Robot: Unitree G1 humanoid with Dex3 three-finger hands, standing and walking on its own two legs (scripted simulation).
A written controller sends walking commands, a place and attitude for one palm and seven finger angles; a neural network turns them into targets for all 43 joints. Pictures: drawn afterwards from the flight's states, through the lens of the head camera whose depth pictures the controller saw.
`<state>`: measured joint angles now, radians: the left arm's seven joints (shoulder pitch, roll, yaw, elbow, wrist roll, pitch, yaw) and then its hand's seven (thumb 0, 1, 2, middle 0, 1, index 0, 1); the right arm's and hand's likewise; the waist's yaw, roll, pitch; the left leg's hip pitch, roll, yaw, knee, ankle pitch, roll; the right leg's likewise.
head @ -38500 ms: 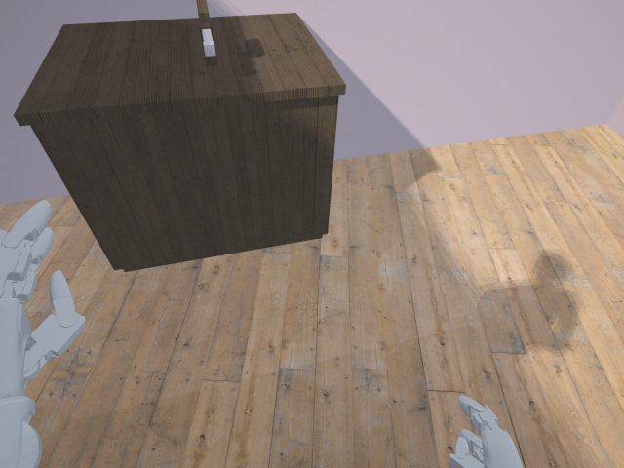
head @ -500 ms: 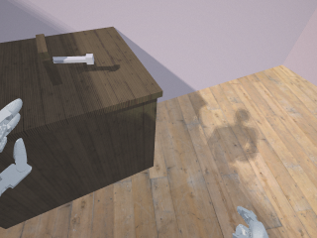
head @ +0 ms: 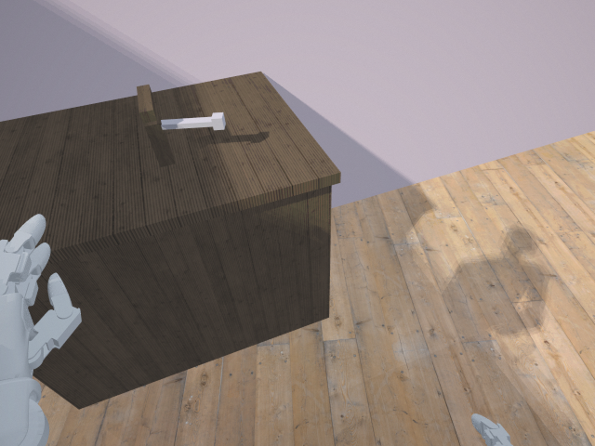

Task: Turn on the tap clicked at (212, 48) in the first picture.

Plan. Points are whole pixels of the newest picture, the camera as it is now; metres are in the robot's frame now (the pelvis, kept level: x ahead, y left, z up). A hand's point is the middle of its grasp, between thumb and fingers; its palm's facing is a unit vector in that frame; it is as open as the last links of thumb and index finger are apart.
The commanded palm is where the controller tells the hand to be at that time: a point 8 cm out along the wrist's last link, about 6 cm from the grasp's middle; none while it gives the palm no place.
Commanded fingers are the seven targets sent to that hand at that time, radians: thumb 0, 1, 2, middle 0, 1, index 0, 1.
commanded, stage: stop stepping back and stand still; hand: left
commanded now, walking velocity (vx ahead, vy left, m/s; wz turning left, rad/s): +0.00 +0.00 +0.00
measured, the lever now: (218, 121) +0.75 +0.23 +0.09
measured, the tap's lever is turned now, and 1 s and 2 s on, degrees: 71 71 71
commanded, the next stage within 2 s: stand and check the lever's angle in 0.58 s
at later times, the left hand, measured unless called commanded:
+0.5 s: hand (41, 330) +0.20 +0.28 +0.15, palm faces +0.40 -0.86 -0.32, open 7.4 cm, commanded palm +0.14 +0.31 +0.18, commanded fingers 0.00 0.90 0.90 -0.20 -0.30 -0.20 -0.30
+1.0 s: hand (45, 333) +0.19 +0.27 +0.16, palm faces +0.38 -0.85 -0.37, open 7.4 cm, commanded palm +0.14 +0.31 +0.18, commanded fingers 0.00 0.90 0.90 -0.20 -0.30 -0.20 -0.30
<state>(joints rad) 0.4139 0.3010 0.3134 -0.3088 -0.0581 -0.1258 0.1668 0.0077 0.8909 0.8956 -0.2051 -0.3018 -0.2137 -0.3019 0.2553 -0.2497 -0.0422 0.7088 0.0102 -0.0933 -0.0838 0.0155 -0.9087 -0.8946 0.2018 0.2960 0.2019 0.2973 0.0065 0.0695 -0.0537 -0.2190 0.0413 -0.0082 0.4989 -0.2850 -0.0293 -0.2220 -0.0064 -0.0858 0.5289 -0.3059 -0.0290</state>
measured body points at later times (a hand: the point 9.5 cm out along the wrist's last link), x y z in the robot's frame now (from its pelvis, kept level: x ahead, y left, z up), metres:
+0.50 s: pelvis -0.02 +0.04 +0.01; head -0.02 +0.05 +0.46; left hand +0.17 +0.32 +0.17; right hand +0.15 -0.19 -0.07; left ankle -0.01 +0.15 -0.73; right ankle -0.01 -0.10 -0.73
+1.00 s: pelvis -0.03 +0.03 +0.01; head -0.02 +0.03 +0.46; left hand +0.17 +0.31 +0.18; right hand +0.14 -0.21 -0.08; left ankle -0.01 +0.15 -0.73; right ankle -0.01 -0.10 -0.73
